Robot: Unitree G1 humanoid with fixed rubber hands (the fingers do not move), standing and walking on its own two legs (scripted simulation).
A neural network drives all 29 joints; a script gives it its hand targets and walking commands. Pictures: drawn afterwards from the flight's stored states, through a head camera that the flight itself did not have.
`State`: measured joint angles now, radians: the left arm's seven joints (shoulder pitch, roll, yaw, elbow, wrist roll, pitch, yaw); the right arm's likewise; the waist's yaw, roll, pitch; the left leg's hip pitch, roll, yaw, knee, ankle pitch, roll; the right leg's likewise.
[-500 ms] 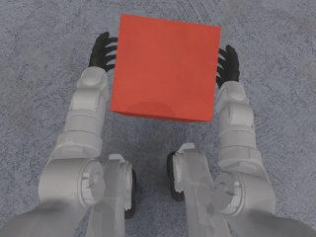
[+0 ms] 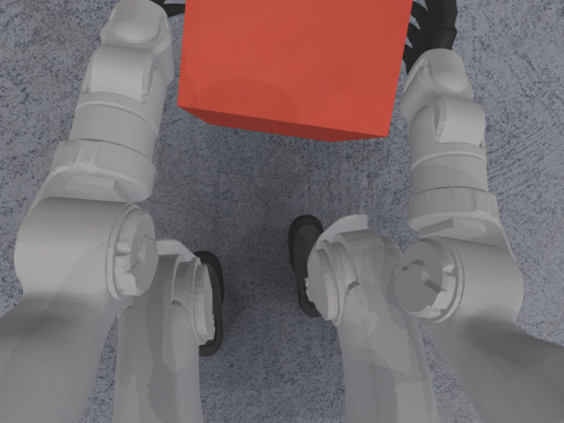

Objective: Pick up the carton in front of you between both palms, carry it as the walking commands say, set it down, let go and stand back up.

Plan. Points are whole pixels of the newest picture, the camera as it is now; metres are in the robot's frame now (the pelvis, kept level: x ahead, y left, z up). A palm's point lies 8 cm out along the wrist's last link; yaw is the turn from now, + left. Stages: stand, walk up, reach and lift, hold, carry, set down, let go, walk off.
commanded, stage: set down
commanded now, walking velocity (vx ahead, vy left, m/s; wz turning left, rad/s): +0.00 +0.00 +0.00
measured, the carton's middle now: (287, 50) +0.53 -0.08 -0.23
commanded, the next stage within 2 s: none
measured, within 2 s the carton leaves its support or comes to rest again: rests again in 0.94 s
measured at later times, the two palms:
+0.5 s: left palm (161, 22) +0.56 +0.07 -0.20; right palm (416, 53) +0.50 -0.23 -0.18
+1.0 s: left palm (167, 24) +0.56 +0.06 -0.21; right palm (419, 55) +0.50 -0.24 -0.19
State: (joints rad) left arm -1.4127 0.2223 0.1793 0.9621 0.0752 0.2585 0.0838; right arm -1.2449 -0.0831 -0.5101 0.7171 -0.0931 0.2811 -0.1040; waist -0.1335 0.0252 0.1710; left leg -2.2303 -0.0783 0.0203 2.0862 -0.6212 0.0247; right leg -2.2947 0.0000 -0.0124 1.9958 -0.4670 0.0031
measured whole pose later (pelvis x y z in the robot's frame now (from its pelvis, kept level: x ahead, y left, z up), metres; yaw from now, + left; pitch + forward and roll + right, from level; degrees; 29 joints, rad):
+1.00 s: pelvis +0.00 +0.01 -0.04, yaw -1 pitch +38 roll -4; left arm -1.53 0.21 0.19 1.08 0.15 0.20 0.01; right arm -1.37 -0.24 -0.57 0.98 -0.09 0.19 0.02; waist -0.13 -0.01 0.35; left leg -2.25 -0.10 0.02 2.25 -0.66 0.05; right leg -2.29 0.01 -0.01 2.14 -0.51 0.04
